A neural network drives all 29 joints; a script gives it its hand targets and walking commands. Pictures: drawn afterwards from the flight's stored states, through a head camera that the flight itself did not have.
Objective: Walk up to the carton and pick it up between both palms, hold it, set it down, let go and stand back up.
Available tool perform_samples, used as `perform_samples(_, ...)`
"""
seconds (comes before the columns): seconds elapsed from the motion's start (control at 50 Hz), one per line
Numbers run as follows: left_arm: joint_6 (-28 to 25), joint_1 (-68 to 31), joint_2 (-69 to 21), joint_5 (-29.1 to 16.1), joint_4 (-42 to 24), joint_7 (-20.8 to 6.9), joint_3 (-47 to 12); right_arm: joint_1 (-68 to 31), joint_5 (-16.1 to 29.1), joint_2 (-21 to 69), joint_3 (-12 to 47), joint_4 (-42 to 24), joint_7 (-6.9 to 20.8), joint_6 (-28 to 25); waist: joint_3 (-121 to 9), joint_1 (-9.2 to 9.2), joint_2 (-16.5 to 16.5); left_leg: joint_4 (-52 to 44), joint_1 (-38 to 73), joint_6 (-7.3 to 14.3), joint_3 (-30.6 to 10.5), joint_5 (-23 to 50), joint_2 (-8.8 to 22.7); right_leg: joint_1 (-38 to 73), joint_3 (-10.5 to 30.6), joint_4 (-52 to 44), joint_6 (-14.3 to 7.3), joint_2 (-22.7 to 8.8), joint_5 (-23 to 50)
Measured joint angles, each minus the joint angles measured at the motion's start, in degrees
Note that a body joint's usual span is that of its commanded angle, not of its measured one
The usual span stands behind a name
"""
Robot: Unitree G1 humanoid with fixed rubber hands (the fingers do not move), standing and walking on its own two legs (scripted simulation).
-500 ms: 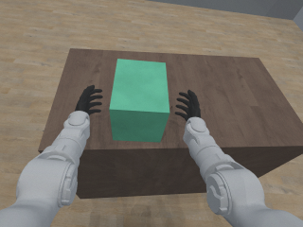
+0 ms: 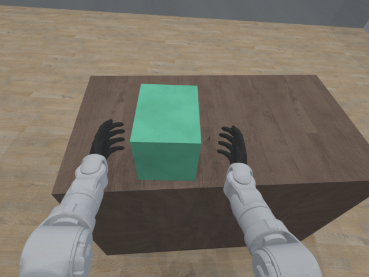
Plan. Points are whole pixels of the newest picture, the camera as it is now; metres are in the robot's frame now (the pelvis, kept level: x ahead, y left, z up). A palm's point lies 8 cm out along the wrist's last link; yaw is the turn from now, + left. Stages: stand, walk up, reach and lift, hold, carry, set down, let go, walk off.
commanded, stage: set down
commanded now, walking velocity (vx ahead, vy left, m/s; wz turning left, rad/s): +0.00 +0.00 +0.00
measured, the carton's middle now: (168, 132) +0.50 +0.03 -0.01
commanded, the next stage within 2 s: let go in 1.82 s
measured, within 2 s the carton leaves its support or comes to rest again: neither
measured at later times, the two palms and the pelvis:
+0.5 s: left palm (83, 207) +0.29 +0.21 -0.02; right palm (245, 213) +0.27 -0.15 -0.03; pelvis +0.02 +0.02 +0.01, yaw -1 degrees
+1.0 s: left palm (72, 258) +0.20 +0.22 -0.06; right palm (265, 256) +0.19 -0.19 -0.06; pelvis +0.03 +0.01 +0.01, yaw -1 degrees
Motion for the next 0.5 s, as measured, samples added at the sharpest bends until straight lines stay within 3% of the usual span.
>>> perform_samples(0.1, 0.41, 6.45, -1.15, 3.77, -5.06, -0.92, 1.47, 4.35, 2.06, 0.66, 2.66, 0.8, 0.52, -3.33, 3.75, 0.39, -0.98, -2.24, 6.07, -0.16, -0.18, -0.13, 0.32, 6.63, -0.23, -3.28, 0.05, 0.37, 0.35)
perform_samples(0.24, 0.29, 22.21, -3.15, 7.35, -19.8, -1.5, 1.67, 16.75, 0.14, 2.54, 3.62, -4.94, 1.78, -9.27, 9.02, 0.97, -1.84, -4.21, 10.74, -0.04, -0.55, -0.22, 0.5, 12.5, -0.63, -7.48, 0.33, 0.64, 1.33)
perform_samples(0.34, -1.39, 30.98, -3.8, 6.48, -29.52, -0.7, -0.39, 25.24, -2.33, 2.49, 2.38, -9.97, 3.51, -11.66, 10.34, 1.45, -1.9, -3.87, 10.67, 0.31, -0.59, -0.64, 0.34, 12.96, -0.68, -8.19, 0.62, 0.49, 1.47)
perform_samples(0.5, -0.38, 36.18, -1.68, 2.97, -34.49, 0.83, -5.17, 30.43, -1.13, -1.16, 2.8, -14.86, 6.52, -10.89, 9.0, 1.41, -0.28, -2.52, 10.94, 0.96, 0.69, -1.95, 0.36, 12.96, 0.61, -7.38, 1.12, 0.48, 0.95)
